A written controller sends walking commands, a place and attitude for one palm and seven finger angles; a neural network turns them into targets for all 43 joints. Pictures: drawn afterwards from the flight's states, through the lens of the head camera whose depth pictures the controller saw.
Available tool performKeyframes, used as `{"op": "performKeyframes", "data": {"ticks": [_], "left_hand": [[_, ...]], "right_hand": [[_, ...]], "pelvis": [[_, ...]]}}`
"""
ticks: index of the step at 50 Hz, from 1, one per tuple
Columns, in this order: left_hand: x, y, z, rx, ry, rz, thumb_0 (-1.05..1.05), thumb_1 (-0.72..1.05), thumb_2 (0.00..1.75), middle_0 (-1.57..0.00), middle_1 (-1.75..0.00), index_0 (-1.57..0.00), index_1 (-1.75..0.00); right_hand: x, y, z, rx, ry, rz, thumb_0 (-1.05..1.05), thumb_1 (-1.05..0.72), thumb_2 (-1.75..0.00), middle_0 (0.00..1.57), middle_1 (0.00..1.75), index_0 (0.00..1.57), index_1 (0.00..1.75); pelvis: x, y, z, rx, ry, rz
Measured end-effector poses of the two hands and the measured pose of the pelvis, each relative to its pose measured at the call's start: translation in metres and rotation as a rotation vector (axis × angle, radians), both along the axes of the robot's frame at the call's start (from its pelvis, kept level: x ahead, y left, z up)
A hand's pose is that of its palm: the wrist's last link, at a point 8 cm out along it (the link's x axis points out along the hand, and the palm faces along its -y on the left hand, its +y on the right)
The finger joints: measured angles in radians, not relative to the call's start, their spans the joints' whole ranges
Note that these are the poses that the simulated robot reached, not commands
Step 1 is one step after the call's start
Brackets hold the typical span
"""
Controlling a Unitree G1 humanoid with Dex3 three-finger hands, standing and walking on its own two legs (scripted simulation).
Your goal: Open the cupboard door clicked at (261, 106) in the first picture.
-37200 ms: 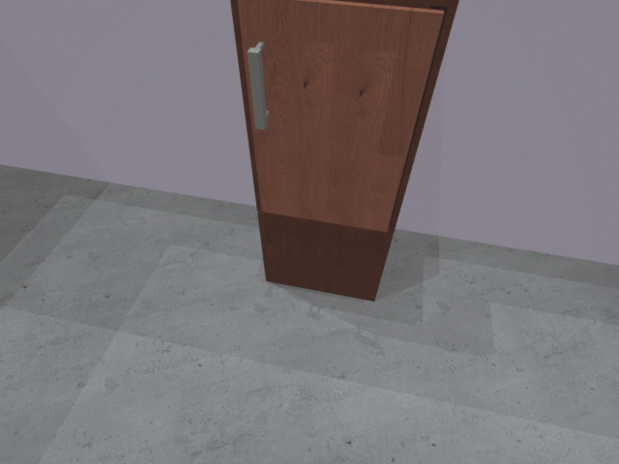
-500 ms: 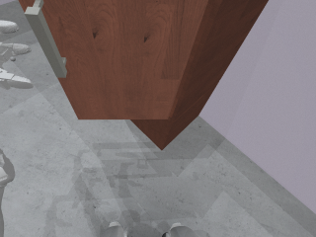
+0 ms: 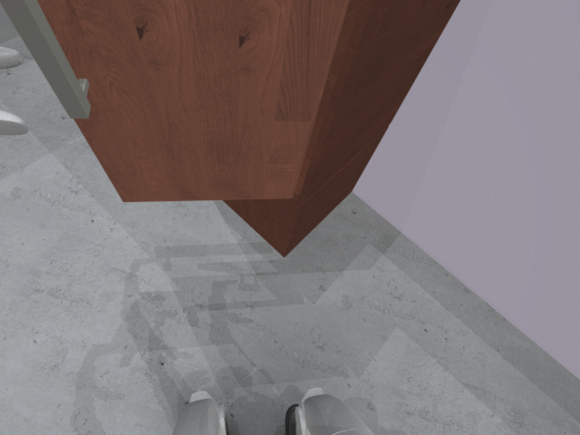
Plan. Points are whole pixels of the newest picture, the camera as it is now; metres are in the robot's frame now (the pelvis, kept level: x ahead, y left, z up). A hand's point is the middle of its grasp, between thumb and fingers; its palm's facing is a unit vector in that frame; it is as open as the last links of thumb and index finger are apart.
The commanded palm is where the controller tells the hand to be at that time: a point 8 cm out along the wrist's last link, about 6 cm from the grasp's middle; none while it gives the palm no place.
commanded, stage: move the hooked fingers beside the handle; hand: left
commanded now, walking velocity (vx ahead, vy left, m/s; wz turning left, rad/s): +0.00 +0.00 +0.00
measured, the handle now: (54, 46) +0.58 +0.23 +0.13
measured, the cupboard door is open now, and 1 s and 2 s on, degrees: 48 48 49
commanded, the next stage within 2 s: slide the fingers in behind the handle in 0.52 s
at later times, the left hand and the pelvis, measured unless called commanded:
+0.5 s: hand out of the picture +0.51 +0.29 +0.14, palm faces -0.02 -1.00 +0.00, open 14.0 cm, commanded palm +0.49 +0.33 +0.13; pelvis +0.01 +0.01 +0.01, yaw +0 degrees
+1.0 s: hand (6, 82) +0.51 +0.26 +0.14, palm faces -0.02 -1.00 +0.00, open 14.0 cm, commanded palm +0.49 +0.30 +0.13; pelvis +0.00 +0.00 +0.00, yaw +1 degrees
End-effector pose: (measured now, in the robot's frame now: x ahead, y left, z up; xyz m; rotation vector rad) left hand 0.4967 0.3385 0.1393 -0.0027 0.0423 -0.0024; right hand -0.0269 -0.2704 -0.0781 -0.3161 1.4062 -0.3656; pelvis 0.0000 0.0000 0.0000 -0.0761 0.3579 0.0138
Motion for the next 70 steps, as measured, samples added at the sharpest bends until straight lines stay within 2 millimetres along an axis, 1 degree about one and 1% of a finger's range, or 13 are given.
{"op": "performKeyframes", "data": {"ticks": [7,13,18,22,29,32,35,38,42,52,58,63,70], "left_hand": [[0.007,0.002,0.000,0.006,-0.014,0.005,-0.01,-0.50,0.30,-0.30,-1.20,-0.30,-1.20],[0.003,0.008,0.000,0.007,-0.012,0.010,-0.01,-0.50,0.30,-0.30,-1.20,-0.30,-1.20],[-0.002,0.010,0.002,0.014,-0.022,0.004,-0.01,-0.50,0.30,-0.30,-1.20,-0.30,-1.20],[-0.006,0.006,0.004,0.007,-0.042,-0.011,-0.01,-0.50,0.30,-0.29,-1.20,-0.30,-1.20],[-0.013,-0.001,0.002,-0.003,-0.032,0.002,-0.01,-0.50,0.30,-0.30,-1.20,-0.30,-1.20],[-0.017,0.001,0.003,-0.002,-0.037,0.014,-0.01,-0.50,0.30,-0.30,-1.20,-0.30,-1.20],[-0.019,0.003,0.003,0.001,-0.034,0.020,-0.01,-0.50,0.30,-0.30,-1.20,-0.30,-1.20],[-0.021,0.003,0.005,0.014,-0.037,0.011,-0.01,-0.50,0.30,-0.30,-1.20,-0.30,-1.20],[-0.020,-0.003,0.005,0.008,-0.036,-0.005,-0.01,-0.50,0.30,-0.30,-1.20,-0.30,-1.20],[-0.008,-0.028,0.000,-0.001,-0.036,-0.016,-0.01,-0.50,0.30,-0.30,-1.20,-0.30,-1.20],[-0.004,-0.040,0.001,0.005,-0.035,-0.010,-0.01,-0.50,0.30,-0.30,-1.20,-0.30,-1.20],[-0.005,-0.043,0.002,0.000,-0.033,-0.002,-0.01,-0.50,0.30,-0.30,-1.20,-0.30,-1.20],[-0.009,-0.042,0.002,0.014,-0.025,0.005,-0.01,-0.50,0.30,-0.29,-1.19,-0.29,-1.19]], "right_hand": [[-0.019,0.006,0.002,0.007,0.043,-0.041,0.01,-0.90,-0.89,0.20,0.30,0.20,0.30],[-0.017,0.012,0.002,0.028,0.047,-0.051,0.01,-0.90,-0.89,0.20,0.30,0.20,0.30],[-0.003,0.014,0.001,0.038,0.028,-0.030,0.01,-0.90,-0.89,0.20,0.30,0.20,0.30],[0.014,0.013,-0.001,0.044,-0.008,-0.004,0.01,-0.90,-0.89,0.20,0.30,0.20,0.30],[0.044,0.011,-0.002,0.045,-0.098,0.036,0.01,-0.90,-0.89,0.20,0.30,0.20,0.30],[0.052,0.010,-0.002,0.044,-0.126,0.047,0.01,-0.90,-0.89,0.20,0.30,0.20,0.30],[0.056,0.008,-0.002,0.041,-0.137,0.054,0.00,-0.90,-0.89,0.20,0.30,0.20,0.30],[0.054,0.007,-0.003,0.038,-0.131,0.060,0.00,-0.90,-0.89,0.20,0.30,0.20,0.30],[0.046,0.005,-0.004,0.034,-0.104,0.063,0.00,-0.90,-0.89,0.20,0.30,0.20,0.30],[0.017,0.004,-0.004,0.039,-0.056,0.019,0.01,-0.90,-0.89,0.20,0.30,0.20,0.30],[0.005,0.006,-0.005,0.055,-0.045,-0.016,0.01,-0.90,-0.89,0.20,0.30,0.20,0.30],[0.003,0.006,-0.005,0.068,-0.050,-0.031,0.01,-0.90,-0.89,0.20,0.30,0.20,0.30],[0.011,0.003,-0.006,0.069,-0.062,-0.014,0.01,-0.90,-0.89,0.20,0.30,0.20,0.30]], "pelvis": [[0.001,0.001,-0.001,-0.002,0.014,-0.013],[0.007,0.003,0.001,-0.001,0.012,-0.019],[0.010,0.006,0.003,-0.001,0.004,-0.012],[0.013,0.007,0.005,0.000,-0.008,-0.006],[0.013,0.008,0.006,0.005,-0.029,-0.003],[0.012,0.007,0.006,0.006,-0.037,-0.002],[0.010,0.006,0.005,0.006,-0.040,0.001],[0.008,0.005,0.005,0.005,-0.040,0.006],[0.005,0.004,0.004,0.005,-0.038,0.013],[0.003,0.001,0.004,0.010,-0.031,0.003],[0.005,0.000,0.005,0.014,-0.036,-0.009],[0.006,-0.002,0.007,0.018,-0.043,-0.016],[0.006,-0.004,0.007,0.019,-0.047,-0.009]]}}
